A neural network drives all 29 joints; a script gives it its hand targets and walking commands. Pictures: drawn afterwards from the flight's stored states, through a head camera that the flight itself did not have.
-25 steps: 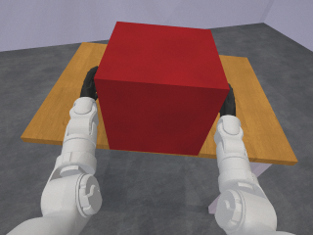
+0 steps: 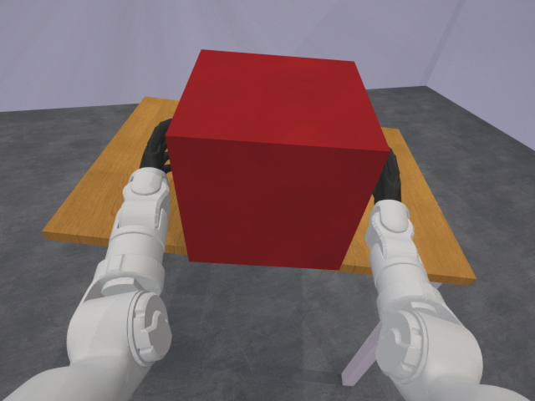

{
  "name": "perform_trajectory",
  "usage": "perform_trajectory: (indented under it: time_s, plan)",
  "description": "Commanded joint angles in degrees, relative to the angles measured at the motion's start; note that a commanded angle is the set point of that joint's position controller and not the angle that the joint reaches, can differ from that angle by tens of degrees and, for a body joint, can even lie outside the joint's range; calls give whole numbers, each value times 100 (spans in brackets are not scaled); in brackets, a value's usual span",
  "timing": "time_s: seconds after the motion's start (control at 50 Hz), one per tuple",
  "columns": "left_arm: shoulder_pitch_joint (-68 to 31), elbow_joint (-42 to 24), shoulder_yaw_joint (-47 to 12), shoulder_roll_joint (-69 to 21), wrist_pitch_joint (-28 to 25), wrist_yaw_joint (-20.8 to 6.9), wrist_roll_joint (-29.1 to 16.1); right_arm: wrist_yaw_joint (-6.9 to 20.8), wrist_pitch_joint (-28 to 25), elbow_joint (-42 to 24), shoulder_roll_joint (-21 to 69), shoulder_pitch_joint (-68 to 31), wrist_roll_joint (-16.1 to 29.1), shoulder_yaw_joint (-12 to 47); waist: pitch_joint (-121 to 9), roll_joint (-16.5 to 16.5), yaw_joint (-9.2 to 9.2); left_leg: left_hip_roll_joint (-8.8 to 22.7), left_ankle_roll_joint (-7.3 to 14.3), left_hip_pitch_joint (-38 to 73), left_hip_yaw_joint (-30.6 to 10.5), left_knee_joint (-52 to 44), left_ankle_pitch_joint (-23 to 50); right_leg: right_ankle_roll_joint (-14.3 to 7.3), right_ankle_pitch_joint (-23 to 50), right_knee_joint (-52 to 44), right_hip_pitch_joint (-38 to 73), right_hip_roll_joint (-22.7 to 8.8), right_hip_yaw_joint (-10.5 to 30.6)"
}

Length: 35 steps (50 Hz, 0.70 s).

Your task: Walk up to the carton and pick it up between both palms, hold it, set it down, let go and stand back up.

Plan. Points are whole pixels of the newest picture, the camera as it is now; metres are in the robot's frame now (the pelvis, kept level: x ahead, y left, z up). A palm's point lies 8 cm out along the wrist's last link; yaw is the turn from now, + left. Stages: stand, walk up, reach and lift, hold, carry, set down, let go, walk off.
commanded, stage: reach and lift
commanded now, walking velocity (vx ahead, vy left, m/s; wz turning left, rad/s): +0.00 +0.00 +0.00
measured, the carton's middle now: (271, 161) +0.49 -0.01 +0.14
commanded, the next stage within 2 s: none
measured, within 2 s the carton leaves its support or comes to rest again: neither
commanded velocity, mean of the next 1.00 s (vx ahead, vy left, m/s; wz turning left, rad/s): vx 0.00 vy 0.00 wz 0.00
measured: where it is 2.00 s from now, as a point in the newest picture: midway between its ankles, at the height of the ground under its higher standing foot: outside the picture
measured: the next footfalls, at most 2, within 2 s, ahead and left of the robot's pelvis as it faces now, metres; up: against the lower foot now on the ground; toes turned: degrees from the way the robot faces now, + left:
none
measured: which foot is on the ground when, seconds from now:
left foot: down 0.00-1.00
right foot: down 0.00-1.00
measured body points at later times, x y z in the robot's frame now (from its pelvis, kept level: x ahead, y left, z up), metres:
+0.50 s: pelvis +0.01 +0.01 +0.00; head -0.05 +0.04 +0.45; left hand +0.42 +0.18 +0.20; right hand +0.41 -0.18 +0.20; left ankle +0.02 +0.11 -0.75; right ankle +0.00 -0.11 -0.75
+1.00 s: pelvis +0.01 +0.00 +0.00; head -0.05 +0.04 +0.44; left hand +0.39 +0.20 +0.21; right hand +0.39 -0.16 +0.22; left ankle +0.02 +0.11 -0.75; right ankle +0.00 -0.11 -0.75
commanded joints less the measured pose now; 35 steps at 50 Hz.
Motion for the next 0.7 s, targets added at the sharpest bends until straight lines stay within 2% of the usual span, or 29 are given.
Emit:
perform_trajectory:
  time_s: [0.0,0.02,0.04,0.06,0.08,0.12,0.14,0.18,0.2,0.26,0.3,0.32,0.34,0.38,0.42,0.44,0.46,0.5,0.52,0.54,0.56,0.6,0.62,0.64,0.66,0.68]
  plan:
    - [-4429,-829,-1445,-2486,-55,-859,-248,928,-18,-1062,2211,-4844,-62,1501,-2388,522,225,-96,-188,264,591,-413,188,332,674,-159,607,-94,-260]
    - [-4424,-705,-1463,-2510,15,-848,-320,932,46,-948,2114,-4946,-55,1458,-2260,532,214,-92,-199,264,570,-430,10,288,393,-216,499,-83,-283]
    - [-4459,-751,-1464,-2549,84,-838,-320,935,110,-852,2075,-4833,-89,1362,-2267,606,95,-82,-235,361,573,-403,-83,247,170,-247,354,-58,-300]
    - [-4437,-647,-1504,-2511,163,-841,-352,929,188,-825,2122,-4855,-2,1431,-2290,627,159,-97,-221,408,549,-396,-85,249,70,-304,249,-91,-261]
    - [-4519,-752,-1587,-2548,183,-840,-398,925,206,-914,2150,-4878,23,1455,-2381,722,109,-88,-230,460,578,-378,-26,258,110,-275,210,-39,-261]
    - [-4700,-1065,-1824,-2594,175,-802,-573,935,237,-976,2222,-4905,67,1571,-2773,665,46,-78,-255,671,530,-271,348,264,459,-215,172,-18,-311]
    - [-4669,-1199,-1977,-2766,174,-748,-639,955,245,-915,2219,-4821,112,1661,-2915,836,34,-64,-331,840,493,-195,604,207,588,-215,117,24,-308]
    - [-4824,-1374,-2324,-2955,181,-686,-842,966,213,-1072,2200,-5046,284,1814,-3407,835,-84,-36,-412,1307,415,36,1097,159,725,-227,-63,108,-367]
    - [-4870,-1393,-2359,-2959,198,-658,-885,972,240,-1062,2226,-5098,404,1943,-3499,895,17,-42,-431,1341,373,22,1149,138,693,-262,-86,99,-349]
    - [-4611,-1591,-2578,-3098,330,-611,-949,944,380,-918,2105,-4889,562,2042,-3364,951,-112,34,-538,1632,259,177,1699,112,901,-302,-133,236,-356]
    - [-4521,-1740,-2744,-3175,471,-613,-1062,925,447,-1148,2010,-4935,795,2274,-3328,902,-170,28,-557,1775,186,313,2031,77,1058,-324,-144,246,-357]
    - [-4699,-2080,-2921,-3207,485,-610,-1161,896,477,-1145,2044,-5012,895,2378,-3431,949,-215,37,-593,1841,107,390,2205,85,1200,-270,-160,280,-345]
    - [-4579,-1990,-2814,-3153,580,-619,-1115,878,572,-1024,2054,-4864,995,2446,-3165,878,-215,19,-545,1864,125,377,2234,96,1203,-334,-140,256,-310]
    - [-4595,-1929,-2724,-3077,764,-682,-1128,803,722,-1160,2079,-5100,1128,2514,-2685,749,-186,4,-446,1461,91,210,1666,143,978,-322,59,221,-221]
    - [-4495,-2003,-2605,-3057,958,-764,-1064,752,871,-1271,2117,-5117,1222,2607,-2337,612,-236,-46,-343,1164,124,87,1581,203,1235,-293,320,172,-165]
    - [-4450,-2060,-2492,-2951,1041,-788,-1044,721,938,-1354,2155,-5184,1332,2700,-2371,452,-100,-60,-291,1075,111,40,1544,266,1315,-245,471,186,-161]
    - [-4346,-2029,-2379,-2915,1136,-822,-1034,710,1021,-1419,2196,-5158,1447,2842,-2281,310,-75,-92,-224,968,144,14,1505,318,1399,-242,631,157,-157]
    - [-4123,-2066,-2230,-2766,1345,-907,-862,656,1207,-1521,2199,-5057,1583,2909,-2015,361,-16,-111,-168,925,140,-32,1506,340,1614,-166,780,130,-90]
    - [-4368,-2322,-2176,-2784,1317,-938,-896,676,1158,-1721,2317,-5205,1624,2990,-2178,310,37,-152,-155,887,185,-29,1497,396,1628,-142,817,112,-133]
    - [-4189,-2265,-2174,-2740,1430,-957,-789,665,1267,-1701,2368,-5068,1711,3116,-2024,389,39,-175,-144,886,168,-38,1635,410,1879,-144,916,102,-75]
    - [-4097,-2541,-2310,-2863,1486,-956,-905,643,1287,-2005,2367,-5086,1875,3238,-2349,400,-41,-156,-189,1159,150,110,2002,416,2186,-47,1045,184,-87]
    - [-3973,-2766,-2363,-2844,1638,-966,-931,590,1385,-2298,2345,-5085,2107,3471,-2473,497,-22,-217,-232,1191,116,203,2216,450,2465,-49,1139,172,-50]
    - [-3975,-3081,-2480,-2887,1693,-946,-956,574,1426,-2397,2334,-5006,2185,3557,-2589,555,-35,-210,-276,1166,111,263,2444,404,2649,-5,1231,207,-72]
    - [-3736,-3041,-2477,-2898,1824,-948,-912,559,1520,-2539,2293,-5032,2296,3686,-2529,561,-19,-211,-277,1236,80,271,2518,366,2609,-2,1198,231,-48]
    - [-3885,-3118,-2411,-2706,1896,-969,-908,540,1644,-2332,2315,-4784,2298,3650,-2244,512,-38,-210,-246,1145,89,227,2227,380,2379,-61,1163,205,-41]
    - [-3828,-3167,-2522,-2774,1982,-988,-926,521,1680,-2647,2307,-4949,2377,3738,-2348,565,-88,-198,-214,1113,86,235,2205,373,2320,-41,1143,218,-31]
